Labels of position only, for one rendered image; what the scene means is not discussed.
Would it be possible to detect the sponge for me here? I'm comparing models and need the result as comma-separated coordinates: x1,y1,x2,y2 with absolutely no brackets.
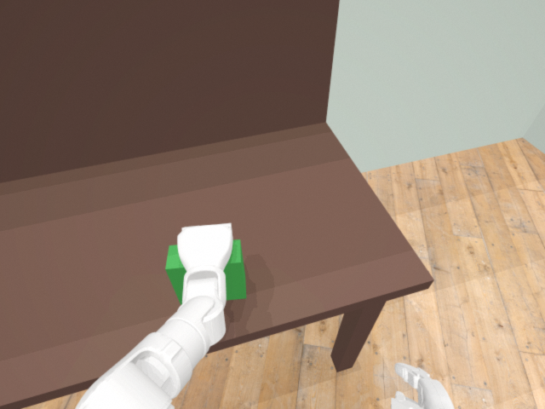
165,239,246,305

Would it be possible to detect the left robot upper arm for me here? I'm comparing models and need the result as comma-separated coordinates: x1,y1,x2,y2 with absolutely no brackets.
84,362,175,409

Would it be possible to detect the robot right hand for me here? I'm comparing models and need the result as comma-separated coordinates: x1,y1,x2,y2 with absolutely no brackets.
391,363,455,409

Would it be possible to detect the robot left hand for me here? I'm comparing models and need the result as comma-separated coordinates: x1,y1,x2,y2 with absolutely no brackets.
177,223,233,271

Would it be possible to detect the table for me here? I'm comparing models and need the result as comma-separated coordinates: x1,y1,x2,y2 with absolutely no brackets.
0,0,434,409

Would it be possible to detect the robot left forearm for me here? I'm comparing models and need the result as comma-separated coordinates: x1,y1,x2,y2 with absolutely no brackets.
75,265,227,409

